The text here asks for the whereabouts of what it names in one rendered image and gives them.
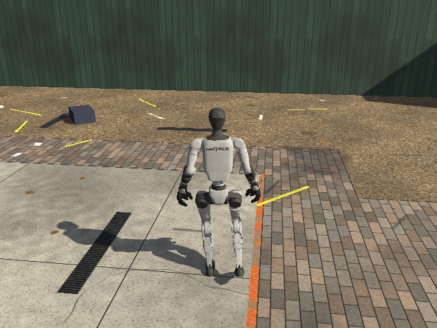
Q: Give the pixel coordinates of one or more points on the robot foot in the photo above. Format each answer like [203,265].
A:
[239,272]
[210,270]

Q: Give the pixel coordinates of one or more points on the right robot foot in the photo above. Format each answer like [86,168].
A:
[239,272]

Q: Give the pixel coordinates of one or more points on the right robot upper arm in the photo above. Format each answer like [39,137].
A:
[243,155]

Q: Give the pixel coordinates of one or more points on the robot left forearm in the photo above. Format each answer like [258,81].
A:
[184,182]

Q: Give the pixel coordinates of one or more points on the left robot foot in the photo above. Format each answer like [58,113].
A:
[210,270]

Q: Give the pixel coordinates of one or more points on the robot right hand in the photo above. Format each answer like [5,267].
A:
[252,193]

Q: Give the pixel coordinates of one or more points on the robot left hand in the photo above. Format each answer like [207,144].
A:
[184,196]

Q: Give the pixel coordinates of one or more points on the left robot upper arm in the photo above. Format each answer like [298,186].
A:
[192,156]

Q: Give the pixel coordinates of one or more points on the robot right forearm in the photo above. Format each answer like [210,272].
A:
[252,179]

